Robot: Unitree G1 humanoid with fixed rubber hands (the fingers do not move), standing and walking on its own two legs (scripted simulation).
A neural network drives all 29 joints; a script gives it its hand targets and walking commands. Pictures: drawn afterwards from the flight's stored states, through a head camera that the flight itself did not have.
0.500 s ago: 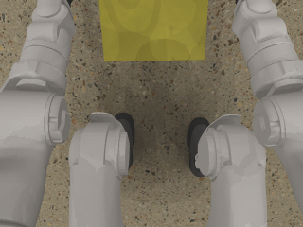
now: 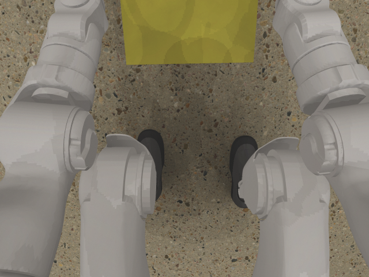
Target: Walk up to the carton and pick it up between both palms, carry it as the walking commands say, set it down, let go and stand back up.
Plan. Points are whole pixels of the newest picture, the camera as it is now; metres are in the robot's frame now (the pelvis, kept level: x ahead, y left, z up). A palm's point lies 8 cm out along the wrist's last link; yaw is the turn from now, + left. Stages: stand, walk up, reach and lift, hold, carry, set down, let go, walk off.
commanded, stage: reach and lift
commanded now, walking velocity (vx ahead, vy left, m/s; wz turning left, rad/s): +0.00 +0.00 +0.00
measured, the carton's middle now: out of the picture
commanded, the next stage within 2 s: none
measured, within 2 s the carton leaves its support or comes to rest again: leaves its support in 0.84 s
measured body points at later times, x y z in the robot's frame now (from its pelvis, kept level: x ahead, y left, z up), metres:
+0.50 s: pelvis +0.01 +0.00 -0.01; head +0.38 +0.02 +0.23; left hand +0.56 +0.19 -0.20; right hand +0.57 -0.11 -0.20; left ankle +0.12 +0.13 -0.34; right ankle +0.11 -0.13 -0.34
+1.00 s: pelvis +0.00 +0.00 +0.00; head +0.36 +0.02 +0.26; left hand +0.56 +0.18 -0.16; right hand +0.57 -0.11 -0.16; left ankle +0.12 +0.13 -0.34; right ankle +0.11 -0.13 -0.34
